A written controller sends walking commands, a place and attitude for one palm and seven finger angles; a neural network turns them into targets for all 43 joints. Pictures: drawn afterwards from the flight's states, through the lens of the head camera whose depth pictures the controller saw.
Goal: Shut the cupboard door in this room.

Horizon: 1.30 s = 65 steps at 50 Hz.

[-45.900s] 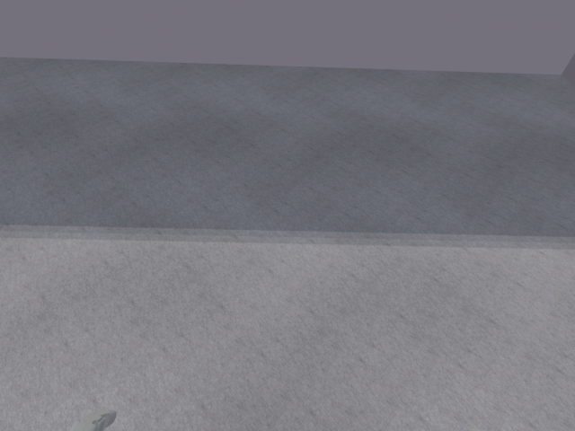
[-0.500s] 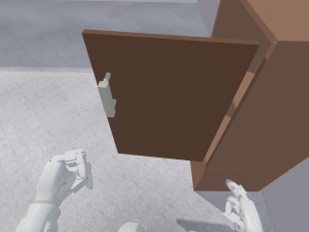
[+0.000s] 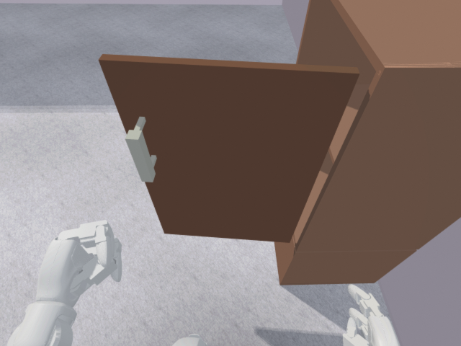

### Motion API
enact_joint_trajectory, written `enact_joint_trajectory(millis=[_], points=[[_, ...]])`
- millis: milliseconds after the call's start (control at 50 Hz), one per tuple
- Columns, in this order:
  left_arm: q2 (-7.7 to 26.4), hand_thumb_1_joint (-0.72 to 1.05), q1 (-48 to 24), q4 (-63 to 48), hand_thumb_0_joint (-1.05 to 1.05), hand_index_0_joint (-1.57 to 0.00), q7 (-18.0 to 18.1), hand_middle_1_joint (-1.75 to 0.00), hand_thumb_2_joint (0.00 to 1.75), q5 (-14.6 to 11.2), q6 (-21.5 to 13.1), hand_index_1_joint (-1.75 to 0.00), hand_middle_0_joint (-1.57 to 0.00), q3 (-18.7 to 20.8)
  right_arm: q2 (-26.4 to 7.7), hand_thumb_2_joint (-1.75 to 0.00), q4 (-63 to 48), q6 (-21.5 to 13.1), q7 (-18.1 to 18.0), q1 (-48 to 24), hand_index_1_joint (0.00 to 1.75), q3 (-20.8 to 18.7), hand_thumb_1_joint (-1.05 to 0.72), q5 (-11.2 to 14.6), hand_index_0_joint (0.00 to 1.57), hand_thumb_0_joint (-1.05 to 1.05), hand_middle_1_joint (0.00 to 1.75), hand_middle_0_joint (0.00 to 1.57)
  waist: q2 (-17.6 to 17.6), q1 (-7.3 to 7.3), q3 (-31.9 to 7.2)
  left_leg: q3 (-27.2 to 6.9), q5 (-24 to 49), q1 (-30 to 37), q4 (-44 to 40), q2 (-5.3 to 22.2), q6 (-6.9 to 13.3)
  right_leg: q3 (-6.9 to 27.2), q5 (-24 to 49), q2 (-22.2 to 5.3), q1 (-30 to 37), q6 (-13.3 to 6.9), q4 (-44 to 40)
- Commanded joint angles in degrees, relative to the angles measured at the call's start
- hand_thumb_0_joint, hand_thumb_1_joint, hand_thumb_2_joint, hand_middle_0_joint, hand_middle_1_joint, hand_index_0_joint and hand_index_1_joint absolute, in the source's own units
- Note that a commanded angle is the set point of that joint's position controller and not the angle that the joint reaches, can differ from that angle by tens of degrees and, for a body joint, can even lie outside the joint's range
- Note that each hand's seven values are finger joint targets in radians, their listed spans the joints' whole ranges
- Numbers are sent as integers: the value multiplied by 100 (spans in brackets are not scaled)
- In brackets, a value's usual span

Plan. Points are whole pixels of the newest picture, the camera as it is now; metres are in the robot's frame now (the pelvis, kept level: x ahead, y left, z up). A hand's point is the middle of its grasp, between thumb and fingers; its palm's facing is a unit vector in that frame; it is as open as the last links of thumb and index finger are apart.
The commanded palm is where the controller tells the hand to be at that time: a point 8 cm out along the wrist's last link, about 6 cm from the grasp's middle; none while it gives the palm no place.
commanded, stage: raise the hand and make a fist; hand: left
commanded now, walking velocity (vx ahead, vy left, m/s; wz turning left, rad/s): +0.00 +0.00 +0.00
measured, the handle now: (144, 150) +0.45 +0.20 +0.07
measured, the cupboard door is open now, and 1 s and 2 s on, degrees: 84 84 82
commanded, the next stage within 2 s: bring the fist close to the handle in 0.06 s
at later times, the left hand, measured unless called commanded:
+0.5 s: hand (138, 243) +0.26 +0.17 +0.06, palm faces -0.09 -1.00 -0.02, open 3.1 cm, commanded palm +0.25 +0.23 +0.08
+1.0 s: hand (149, 193) +0.34 +0.17 +0.08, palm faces +0.01 -1.00 -0.03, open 3.1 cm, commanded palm +0.32 +0.22 +0.08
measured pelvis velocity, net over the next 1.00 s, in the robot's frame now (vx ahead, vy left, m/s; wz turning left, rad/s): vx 0.00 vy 0.00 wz -0.01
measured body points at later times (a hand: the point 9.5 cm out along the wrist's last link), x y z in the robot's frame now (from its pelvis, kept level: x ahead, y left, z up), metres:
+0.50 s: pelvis -0.01 +0.00 +0.00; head +0.03 -0.01 +0.45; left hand +0.26 +0.22 +0.07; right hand +0.16 -0.23 -0.08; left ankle +0.02 +0.11 -0.69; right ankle +0.00 -0.10 -0.69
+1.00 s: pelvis +0.00 +0.00 +0.00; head +0.05 -0.01 +0.45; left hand +0.34 +0.22 +0.09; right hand +0.14 -0.24 -0.09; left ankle +0.02 +0.11 -0.69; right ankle +0.00 -0.10 -0.69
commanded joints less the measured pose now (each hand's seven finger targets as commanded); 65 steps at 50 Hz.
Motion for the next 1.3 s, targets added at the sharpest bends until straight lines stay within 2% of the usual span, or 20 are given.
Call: enact_joint_trajectory(millis=[0, 40, 100, 180, 260, 340, 380, 440, 480, 580, 640, 700, 780, 880, 940, 1000, 1060, 1160, 1220, 1280], points=[[389, 90, -387, -768, 0, -130, -8, -150, 90, -60, -578, -150, -130, 202, -702, -90, -777, -301, 30, -372, 30, -263, -90, 20, 20, 0, 30, 20, 139, -71, -661, -194, 1154, 378, -662, -151, 4, 338, 1256, 27, 272, 45, -695], [337, 90, -250, -542, 0, -130, -292, -150, 90, -32, -279, -150, -130, -60, -764, -90, -843, -284, 12, -321, 30, -298, -90, 82, 20, 0, 30, 20, -9, -99, -598, -190, 954, 288, -676, -155, 23, 463, 1002, -19, 284, 82, -881], [641, 90, -352, -735, 0, -130, -514, -150, 90, -52, 79, -150, -130, 83, -793, -90, -976, -267, -46, -327, 30, -311, -90, 121, 20, 0, 30, 20, -220, -56, -806, -194, 980, 300, -671, -174, 68, 644, 931, -96, 546, 123, -1052], [1218, 90, -1281, -1477, 0, -130, -140, -150, 90, -145, -239, -150, -130, 816, -717, -90, -915, -279, -149, -411, 30, -250, -90, 29, 20, 0, 30, 20, -160, 20, -1047, -235, 1216, 463, -670, -138, 52, 526, 1211, -8, 655, 86, -862], [638, 90, -1591, -1052, 0, -130, 140, -150, 90, -128, -705, -150, -130, 531, -639, -90, -704, -373, -85, -443, 30, -213, -90, 11, 20, 0, 30, 20, 71, -65, -891, -275, 1056, 510, -651, -135, 6, 327, 1074, 63, 233, 37, -636], [299, 90, -1705, -243, 0, -130, -147, -150, 90, 88, -297, -150, -130, -224, -769, -90, -651, -338, -55, -340, 30, -235, -90, 81, 20, 0, 30, 20, 183, -213, -694, -297, 734, 450, -760, -127, 35, 317, 806, 24, 48, 52, -761], [523, 90, -1777, 150, 0, -130, -290, -150, 90, 159, 74, -150, -130, -170, -841, -90, -655, -286, -91, -253, 30, -252, -90, 117, 20, 0, 30, 20, -112, -225, -665, -296, 682, 338, -786, -119, 68, 422, 707, -7, 172, 80, -933], [843, 90, -2298, -111, 0, -130, -251, -150, 90, 139, 281, -150, -130, 206, -825, -90, -764, -220, -136, -339, 30, -247, -90, 104, 20, 0, 30, 20, -182, -71, -1097, -256, 917, 521, -877, -144, 69, 439, 936, -43, 515, 86, -949], [1144, 90, -2784, -334, 0, -130, -7, -150, 90, 75, 161, -150, -130, 643, -787, -90, -719, -199, -156, -420, 30, -223, -90, 58, 20, 0, 30, 20, -42, 9, -1321, -253, 1095, 627, -888, -139, 50, 423, 1120, -16, 670, 62, -875], [985, 90, -2973, 193, 0, -130, 379, -150, 90, 74, -368, -150, -130, 818, -691, -90, -496, -185, -60, -430, 30, -214, -90, 9, 20, 0, 30, 20, -108, 45, -1303, -202, 1350, 650, -896, -128, 14, 358, 1474, 32, 718, 39, -736], [473, 90, -2900, 661, 0, -130, 176, -150, 90, 269, -341, -150, -130, 120, -741, -90, -452, -151, 28, -352, 30, -249, -90, 33, 20, 0, 30, 20, 220, -79, -1148, -176, 1406, 760, -923, -116, 3, 300, 1632, 14, 466, 27, -687], [342, 90, -3095, 1060, 0, -130, -86, -150, 90, 319, -28, -150, -130, -226, -839, -90, -463, -83, 20, -202, 30, -307, -90, 95, 20, 0, 30, 20, -51, -201, -1032, -207, 1337, 710, -940, -94, 37, 301, 1621, 4, 407, 61, -802], [720, 90, -3980, 935, 0, -130, 9, -150, 90, 208, 33, -150, -130, 162, -886, -90, -447, -37, -61, -239, 30, -314, -90, 88, 20, 0, 30, 20, -362, -199, -1176, -235, 1187, 754, -979, -103, 52, 330, 1443, 5, 489, 75, -898], [1125, 90, -4794, 892, 0, -130, 535, -150, 90, 370, -502, -150, -130, 689, -782, -90, -254, -18, -45, -290, 30, -281, -90, 2, 20, 0, 30, 20, -59, -82, -1739, -206, 1577, 959, -907, -98, 28, 360, 1788, 17, 657, 37, -650], [741, 90, -4650, 1369, 0, -130, 537, -150, 90, 522, -606, -150, -130, 327, -742, -90, -182, 18, 46, -261, 30, -291, -90, 0, 20, 0, 30, 20, 218, -116, -1670, -162, 1700, 1034, -920, -89, 6, 326, 1948, 6, 542, 20, -616], [736, 90, -4451, 2185, 0, -130, 314, -150, 90, 541, -309, -150, -130, 253, -814, -90, -176, 159, 68, -151, 30, -321, -90, 51, 20, 0, 30, 20, -57, -161, -1441, -88, 1598, 788, -951, -103, 35, 376, 2019, 2, 623, 49, -767], [713, 90, -4950, 2524, 0, -130, 114, -150, 90, 451, -44, -150, -130, 196, -858, -90, -199, 257, 43, -77, 30, -325, -90, 100, 20, 0, 30, 20, -245, -235, -1277, -103, 1459, 714, -1006, -113, 42, 377, 1956, -7, 586, 66, -890], [841, 90, -5918, 2186, 0, -130, 194, -150, 90, 305, -394, -150, -130, 407, -816, -90, -169, 244, 3, -97, 30, -340, -90, 72, 20, 0, 30, 20, -138, -234, -1773, -113, 1648, 986, -914, -110, 43, 410, 2122, -2, 675, 62, -812], [958, 90, -5711, 2073, 0, -130, 324, -150, 90, 396, -748, -150, -130, 540, -792, -90, -125, 219, 51, -61, 30, -368, -90, 25, 20, 0, 30, 20, -8, -131, -2099, -97, 1897, 1094, -854, -106, 48, 441, 2368, -2, 797, 53, -683], [1218, 90, -5068, 2599, 0, -130, 315, -150, 90, 528, -732, -150, -130, 726, -838, -90, -88, 312, 97, 15, 30, -380, -90, 21, 20, 0, 30, 20, -136, -57, -1914, -34, 1883, 825, -880, -111, 64, 488, 2447, -2, 929, 59, -704]])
